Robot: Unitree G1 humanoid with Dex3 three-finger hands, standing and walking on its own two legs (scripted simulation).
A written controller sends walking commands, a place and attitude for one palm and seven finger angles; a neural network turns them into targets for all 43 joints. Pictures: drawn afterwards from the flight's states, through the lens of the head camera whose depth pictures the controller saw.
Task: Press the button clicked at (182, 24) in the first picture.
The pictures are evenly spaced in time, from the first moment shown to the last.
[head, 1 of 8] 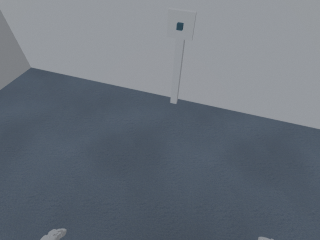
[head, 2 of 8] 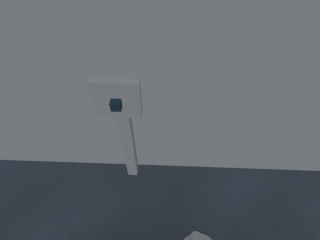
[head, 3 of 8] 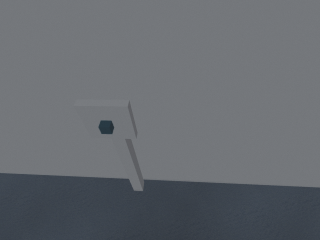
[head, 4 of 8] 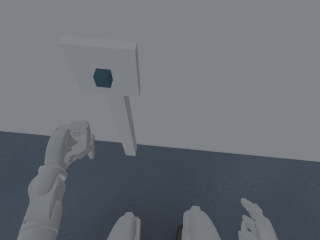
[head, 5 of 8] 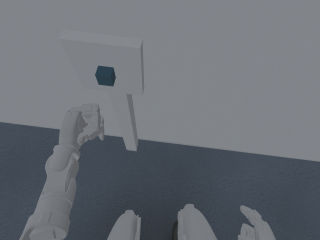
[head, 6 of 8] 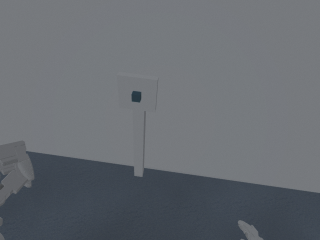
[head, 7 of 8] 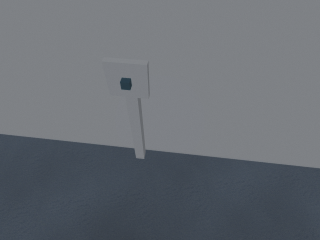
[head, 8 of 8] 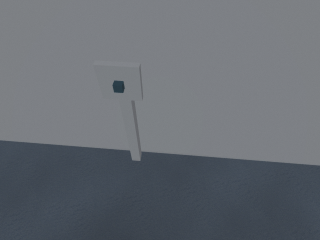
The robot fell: no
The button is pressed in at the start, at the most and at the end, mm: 0 9 0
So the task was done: yes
